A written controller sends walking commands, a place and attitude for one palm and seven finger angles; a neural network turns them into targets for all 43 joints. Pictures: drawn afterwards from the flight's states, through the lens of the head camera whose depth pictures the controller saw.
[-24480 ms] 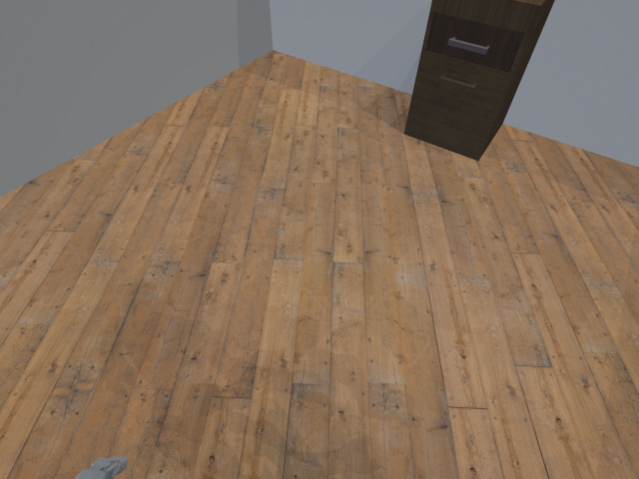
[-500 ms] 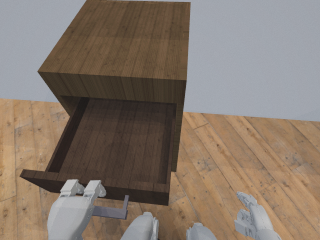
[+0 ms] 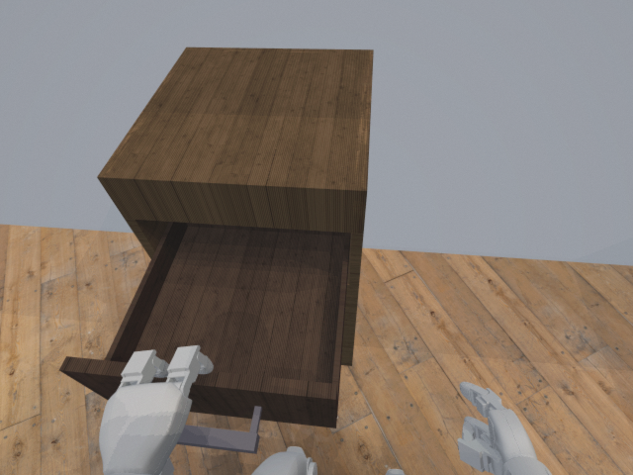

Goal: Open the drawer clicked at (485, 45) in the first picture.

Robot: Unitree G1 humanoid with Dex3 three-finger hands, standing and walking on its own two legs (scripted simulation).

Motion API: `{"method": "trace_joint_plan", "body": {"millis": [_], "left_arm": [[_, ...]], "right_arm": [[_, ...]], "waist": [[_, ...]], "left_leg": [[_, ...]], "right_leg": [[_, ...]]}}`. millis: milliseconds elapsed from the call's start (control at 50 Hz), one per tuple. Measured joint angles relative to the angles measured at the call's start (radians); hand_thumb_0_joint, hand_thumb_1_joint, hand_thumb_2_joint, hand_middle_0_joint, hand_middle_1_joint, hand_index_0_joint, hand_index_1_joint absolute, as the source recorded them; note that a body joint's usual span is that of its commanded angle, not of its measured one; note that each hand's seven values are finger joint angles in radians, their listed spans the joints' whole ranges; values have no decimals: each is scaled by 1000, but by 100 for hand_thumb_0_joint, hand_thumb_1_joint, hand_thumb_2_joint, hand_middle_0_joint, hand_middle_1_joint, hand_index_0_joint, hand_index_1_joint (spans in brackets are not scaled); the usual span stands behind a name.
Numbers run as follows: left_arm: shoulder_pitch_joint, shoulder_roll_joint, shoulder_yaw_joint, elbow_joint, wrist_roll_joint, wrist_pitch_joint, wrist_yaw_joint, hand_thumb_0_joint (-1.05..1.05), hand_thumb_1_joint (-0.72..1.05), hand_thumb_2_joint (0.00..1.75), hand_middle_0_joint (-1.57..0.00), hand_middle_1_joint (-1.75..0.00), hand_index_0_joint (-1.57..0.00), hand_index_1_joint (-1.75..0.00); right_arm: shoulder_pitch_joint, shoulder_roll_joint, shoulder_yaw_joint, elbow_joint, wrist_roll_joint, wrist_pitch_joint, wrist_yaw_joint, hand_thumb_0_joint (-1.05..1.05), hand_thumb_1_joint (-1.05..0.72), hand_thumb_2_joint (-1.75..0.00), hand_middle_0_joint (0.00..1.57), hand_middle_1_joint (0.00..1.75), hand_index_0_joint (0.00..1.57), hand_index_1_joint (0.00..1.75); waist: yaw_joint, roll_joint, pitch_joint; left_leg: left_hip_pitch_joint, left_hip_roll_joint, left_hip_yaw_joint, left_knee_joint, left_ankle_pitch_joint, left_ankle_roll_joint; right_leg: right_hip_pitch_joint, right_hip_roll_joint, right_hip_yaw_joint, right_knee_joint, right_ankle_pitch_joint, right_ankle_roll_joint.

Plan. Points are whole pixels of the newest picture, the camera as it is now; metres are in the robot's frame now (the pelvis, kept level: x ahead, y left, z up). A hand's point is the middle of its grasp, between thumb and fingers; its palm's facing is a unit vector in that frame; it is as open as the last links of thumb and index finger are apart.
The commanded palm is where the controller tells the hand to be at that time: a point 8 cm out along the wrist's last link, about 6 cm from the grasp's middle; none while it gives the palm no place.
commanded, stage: lift the hand off the handle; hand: left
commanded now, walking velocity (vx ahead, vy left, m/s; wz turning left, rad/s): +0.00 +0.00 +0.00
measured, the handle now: (202, 421) +0.21 +0.21 -0.13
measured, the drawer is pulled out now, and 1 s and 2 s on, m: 0.28 0.28 0.28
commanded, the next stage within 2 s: draw the hand back to the body in 0.46 s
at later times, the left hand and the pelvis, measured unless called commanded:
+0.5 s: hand (171, 420) +0.18 +0.19 +0.02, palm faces -0.01 -0.15 -0.99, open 13.8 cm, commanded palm +0.16 +0.18 +0.07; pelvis +0.01 -0.01 +0.02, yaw +0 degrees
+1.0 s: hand (129, 404) +0.18 +0.21 +0.08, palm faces -0.01 -0.12 -0.99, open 13.8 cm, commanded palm +0.16 +0.21 +0.14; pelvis +0.02 -0.02 +0.04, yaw +0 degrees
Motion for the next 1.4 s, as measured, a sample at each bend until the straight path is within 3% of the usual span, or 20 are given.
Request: {"method": "trace_joint_plan", "body": {"millis": [260, 520, 660, 780, 880, 1040, 1180, 1240, 1260, 1280, 1300, 1340, 1400], "left_arm": [[85, 17, 12, -61, -4, -22, -13, 0, -49, 30, -32, -120, -32, -120], [61, 12, 19, -52, -16, -14, -33, 0, -49, 30, -32, -120, -32, -120], [87, 33, 49, -68, -16, -40, -35, 0, -49, 30, -32, -120, -32, -120], [99, 67, 103, -109, -55, -30, -46, 0, -49, 30, -32, -120, -33, -120], [109, 74, 125, -131, -99, -29, -100, 0, -49, 30, -32, -120, -32, -120], [149, 120, 162, -201, -107, -84, -147, 0, -49, 30, -32, -120, -32, -120], [153, 138, 214, -244, -154, -74, -179, 0, -49, 30, -32, -120, -32, -120], [149, 41, 211, -273, -658, -37, -258, 0, -48, 30, -31, -119, -32, -119], [151, 6, 213, -284, -779, -25, -282, 0, -47, 31, -31, -118, -32, -119], [154, -20, 213, -296, -872, -14, -301, 0, -46, 31, -31, -118, -32, -118], [157, -36, 211, -308, -940, -10, -318, 0, -44, 32, -31, -117, -32, -117], [157, -44, 209, -333, -1028, -8, -344, 0, -40, 34, -31, -114, -31, -114], [144, -23, 228, -364, -1094, -20, -369, 0, -33, 37, -30, -109, -31, -110]], "right_arm": [[19, -11, -5, -12, -7, -5, 14, 1, -90, -90, 20, 30, 20, 30], [18, -10, -7, -4, 1, -11, 17, 1, -90, -90, 20, 30, 20, 30], [24, -7, -7, 2, -5, -14, 14, 1, -90, -90, 20, 30, 20, 30], [22, -15, -16, 21, 4, -13, 6, 2, -90, -90, 20, 30, 20, 30], [22, -18, -19, 38, 13, -23, 0, 2, -90, -90, 20, 30, 20, 30], [15, -16, -20, 34, 8, -35, 1, 2, -90, -90, 20, 30, 20, 30], [-1, -17, -26, 49, 18, -32, 0, 2, -90, -90, 20, 30, 20, 30], [9, -8, -20, 50, 59, -80, -41, 2, -90, -90, 20, 30, 20, 30], [23, -2, -11, 49, 65, -99, -62, 2, -90, -90, 20, 30, 20, 30], [38, 4, -2, 51, 69, -118, -82, 2, -90, -90, 20, 30, 20, 30], [52, 10, 7, 55, 71, -137, -99, 2, -90, -90, 20, 30, 20, 30], [71, 21, 25, 72, 72, -169, -125, 2, -90, -90, 20, 30, 20, 30], [77, 31, 43, 98, 72, -206, -141, 2, -90, -90, 20, 30, 20, 30]], "waist": [[8, -2, 6], [7, -1, 16], [8, -9, 18], [8, 5, 32], [11, 9, 42], [21, 4, 66], [26, 18, 76], [-3, 34, 134], [-9, 32, 142], [-13, 28, 147], [-16, 21, 150], [-20, 8, 157], [-24, -5, 172]], "left_leg": [[73, 4, 13, -57, 10, -6], [123, 3, 13, -100, 20, -15], [144, 9, 16, -116, 19, -22], [194, 7, 8, -151, 27, -24], [255, 2, 5, -209, 49, -25], [321, 4, 2, -269, 73, -27], [367, -1, 0, -307, 89, -23], [460, -13, -16, -350, 102, -19], [490, -17, -19, -372, 109, -18], [519, -22, -24, -394, 117, -18], [545, -26, -29, -416, 125, -18], [589, -29, -42, -457, 142, -20], [636, -28, -55, -508, 165, -24]], "right_leg": [[62, 5, 19, -46, 12, -5], [107, 5, 21, -80, 19, -14], [124, 11, 27, -94, 21, -21], [177, 10, 22, -133, 29, -23], [238, 5, 23, -189, 49, -22], [306, 8, 26, -256, 78, -23], [355, 3, 26, -300, 95, -18], [456, -8, 14, -351, 106, -10], [488, -12, 11, -371, 111, -9], [518, -17, 8, -393, 117, -8], [546, -20, 4, -416, 123, -7], [596, -23, -6, -465, 140, -8], [653, -21, -16, -532, 170, -11]]}}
